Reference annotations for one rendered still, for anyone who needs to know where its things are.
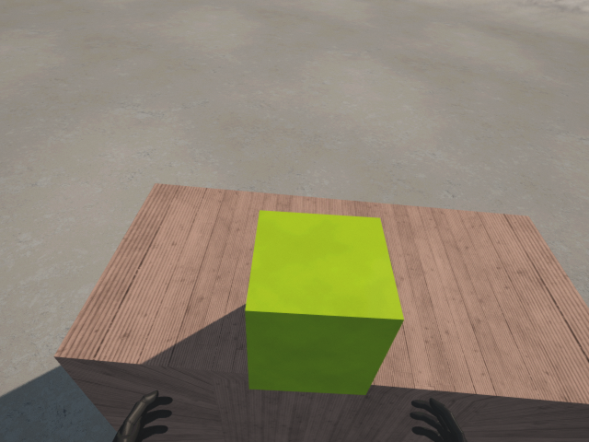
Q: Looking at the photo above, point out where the carton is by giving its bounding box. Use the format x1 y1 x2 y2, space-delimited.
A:
245 210 404 395

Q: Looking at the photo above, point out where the robot right hand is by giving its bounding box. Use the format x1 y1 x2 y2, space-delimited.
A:
410 398 468 442

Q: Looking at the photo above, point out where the robot left hand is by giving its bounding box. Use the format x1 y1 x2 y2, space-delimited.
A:
112 390 173 442

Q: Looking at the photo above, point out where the pedestal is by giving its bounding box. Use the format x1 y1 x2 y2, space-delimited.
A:
54 183 589 442

